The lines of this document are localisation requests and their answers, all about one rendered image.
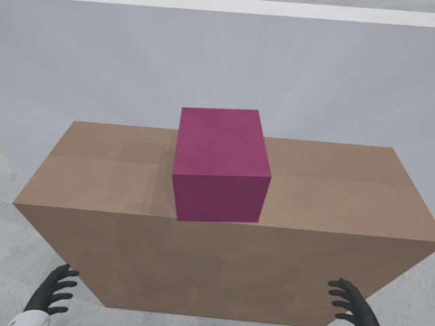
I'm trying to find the robot left hand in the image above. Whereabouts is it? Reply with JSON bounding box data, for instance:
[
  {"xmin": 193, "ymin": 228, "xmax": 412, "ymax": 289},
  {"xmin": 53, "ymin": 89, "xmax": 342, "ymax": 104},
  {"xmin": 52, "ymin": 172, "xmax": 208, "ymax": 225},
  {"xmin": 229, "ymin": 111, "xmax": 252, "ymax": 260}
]
[{"xmin": 23, "ymin": 264, "xmax": 79, "ymax": 315}]

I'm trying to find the pedestal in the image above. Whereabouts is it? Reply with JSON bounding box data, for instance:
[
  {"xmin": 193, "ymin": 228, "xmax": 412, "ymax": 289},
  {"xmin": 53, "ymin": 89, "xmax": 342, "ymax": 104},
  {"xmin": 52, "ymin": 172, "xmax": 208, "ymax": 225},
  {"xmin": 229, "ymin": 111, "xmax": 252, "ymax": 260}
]
[{"xmin": 12, "ymin": 121, "xmax": 435, "ymax": 326}]

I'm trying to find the robot left forearm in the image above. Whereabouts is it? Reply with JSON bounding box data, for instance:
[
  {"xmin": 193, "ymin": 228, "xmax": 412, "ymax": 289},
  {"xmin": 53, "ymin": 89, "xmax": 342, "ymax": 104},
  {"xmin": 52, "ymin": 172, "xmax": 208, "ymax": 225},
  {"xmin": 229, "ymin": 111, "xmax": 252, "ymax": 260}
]
[{"xmin": 8, "ymin": 310, "xmax": 50, "ymax": 326}]

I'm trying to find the robot right hand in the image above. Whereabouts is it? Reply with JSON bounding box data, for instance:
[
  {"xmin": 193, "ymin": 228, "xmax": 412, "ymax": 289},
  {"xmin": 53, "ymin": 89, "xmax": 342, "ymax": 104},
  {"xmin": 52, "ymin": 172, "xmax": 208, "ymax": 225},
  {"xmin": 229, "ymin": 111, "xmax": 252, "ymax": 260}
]
[{"xmin": 328, "ymin": 278, "xmax": 380, "ymax": 326}]

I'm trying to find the carton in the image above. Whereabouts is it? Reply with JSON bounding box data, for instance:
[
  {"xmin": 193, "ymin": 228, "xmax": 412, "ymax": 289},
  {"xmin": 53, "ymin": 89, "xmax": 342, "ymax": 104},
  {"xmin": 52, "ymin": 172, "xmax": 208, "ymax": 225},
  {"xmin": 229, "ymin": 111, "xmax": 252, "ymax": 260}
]
[{"xmin": 172, "ymin": 107, "xmax": 271, "ymax": 223}]

